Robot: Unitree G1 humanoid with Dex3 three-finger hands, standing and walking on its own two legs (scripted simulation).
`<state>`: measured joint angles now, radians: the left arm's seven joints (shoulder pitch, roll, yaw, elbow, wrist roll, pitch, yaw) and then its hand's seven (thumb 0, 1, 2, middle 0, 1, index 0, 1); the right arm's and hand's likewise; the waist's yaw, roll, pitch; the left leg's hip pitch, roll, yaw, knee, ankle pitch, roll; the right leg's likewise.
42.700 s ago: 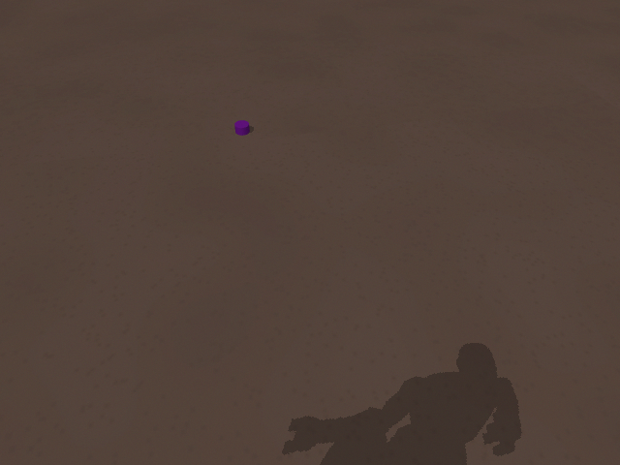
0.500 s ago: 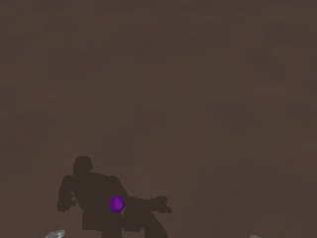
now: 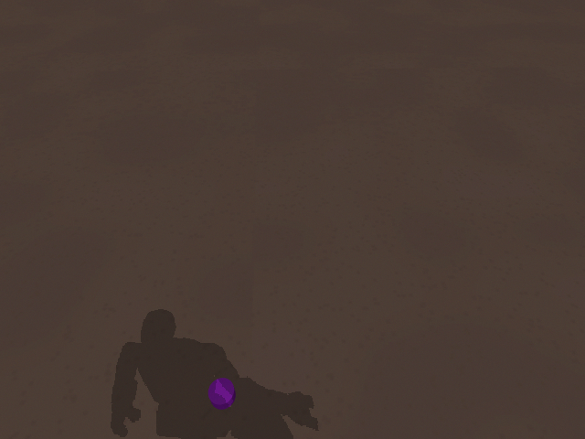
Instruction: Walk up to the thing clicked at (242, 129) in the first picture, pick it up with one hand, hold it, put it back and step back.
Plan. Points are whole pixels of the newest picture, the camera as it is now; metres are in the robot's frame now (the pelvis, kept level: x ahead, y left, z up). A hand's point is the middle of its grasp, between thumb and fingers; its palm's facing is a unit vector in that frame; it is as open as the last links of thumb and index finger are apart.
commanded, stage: stand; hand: left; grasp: from above
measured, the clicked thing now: (222, 393) +0.44 +0.23 -0.75
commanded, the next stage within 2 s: step back in 1.72 s
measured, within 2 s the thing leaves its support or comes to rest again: neither
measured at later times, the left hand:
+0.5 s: hand out of the picture +0.06 +0.23 -0.16, palm faces +0.03 -0.94 -0.33, open 7.3 cm
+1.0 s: hand out of the picture +0.07 +0.23 -0.15, palm faces +0.02 -0.94 -0.34, open 7.3 cm
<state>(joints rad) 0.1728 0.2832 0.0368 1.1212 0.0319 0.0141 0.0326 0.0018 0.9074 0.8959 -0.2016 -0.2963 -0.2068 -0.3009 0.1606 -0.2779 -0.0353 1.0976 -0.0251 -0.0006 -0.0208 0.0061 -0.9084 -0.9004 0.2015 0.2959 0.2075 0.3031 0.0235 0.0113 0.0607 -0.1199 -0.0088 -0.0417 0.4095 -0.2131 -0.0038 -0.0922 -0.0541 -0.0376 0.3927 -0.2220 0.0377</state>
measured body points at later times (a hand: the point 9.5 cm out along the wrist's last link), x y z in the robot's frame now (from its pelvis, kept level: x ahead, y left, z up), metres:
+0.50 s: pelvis +0.00 -0.01 +0.00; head +0.00 -0.02 +0.45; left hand +0.05 +0.28 -0.13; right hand +0.06 -0.30 -0.14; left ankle +0.01 +0.12 -0.74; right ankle +0.00 -0.14 -0.74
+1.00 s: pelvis +0.01 -0.02 +0.00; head +0.01 -0.02 +0.45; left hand +0.07 +0.28 -0.13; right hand +0.08 -0.31 -0.14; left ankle +0.01 +0.12 -0.74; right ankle +0.00 -0.14 -0.74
